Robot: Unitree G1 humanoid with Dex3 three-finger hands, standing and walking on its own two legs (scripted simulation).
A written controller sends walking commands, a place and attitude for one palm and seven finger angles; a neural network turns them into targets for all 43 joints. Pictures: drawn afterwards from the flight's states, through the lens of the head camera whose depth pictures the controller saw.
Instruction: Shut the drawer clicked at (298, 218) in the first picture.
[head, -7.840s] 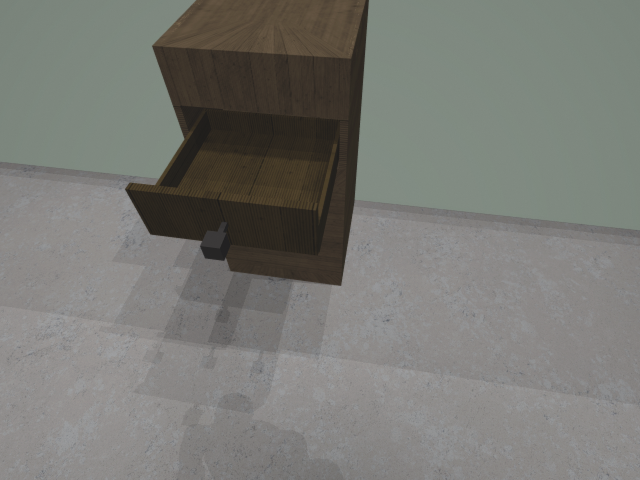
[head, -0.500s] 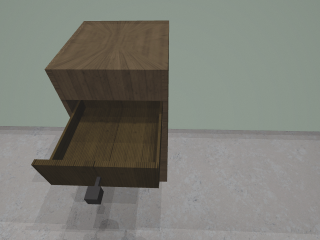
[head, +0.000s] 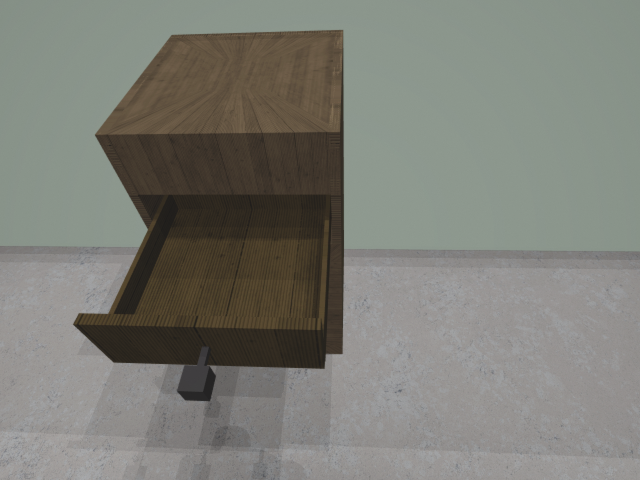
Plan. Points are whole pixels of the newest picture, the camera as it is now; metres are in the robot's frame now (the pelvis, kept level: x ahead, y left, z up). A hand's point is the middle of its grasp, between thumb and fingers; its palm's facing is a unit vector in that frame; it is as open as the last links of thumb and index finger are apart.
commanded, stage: come to a stop and stand still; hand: left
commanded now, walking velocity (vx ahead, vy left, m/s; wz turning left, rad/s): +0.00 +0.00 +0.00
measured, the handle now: (200, 370) +0.30 +0.22 -0.12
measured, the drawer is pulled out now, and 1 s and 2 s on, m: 0.30 0.30 0.30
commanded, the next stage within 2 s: look again from close up in 0.86 s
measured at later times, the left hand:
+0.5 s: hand out of the picture +0.04 +0.23 -0.17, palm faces +0.01 -0.98 -0.21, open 7.3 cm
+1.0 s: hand out of the picture +0.01 +0.24 -0.17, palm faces +0.01 -0.98 -0.20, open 7.4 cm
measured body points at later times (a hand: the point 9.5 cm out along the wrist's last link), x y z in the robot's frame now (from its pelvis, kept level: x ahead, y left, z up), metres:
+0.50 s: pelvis +0.02 +0.05 +0.00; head +0.03 +0.06 +0.45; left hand +0.04 +0.28 -0.16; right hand +0.03 -0.17 -0.16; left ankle -0.02 +0.14 -0.74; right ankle -0.02 -0.06 -0.74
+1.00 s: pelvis +0.02 +0.07 +0.00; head +0.03 +0.07 +0.45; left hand +0.01 +0.29 -0.16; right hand +0.01 -0.15 -0.16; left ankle -0.02 +0.14 -0.74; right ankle -0.02 -0.06 -0.74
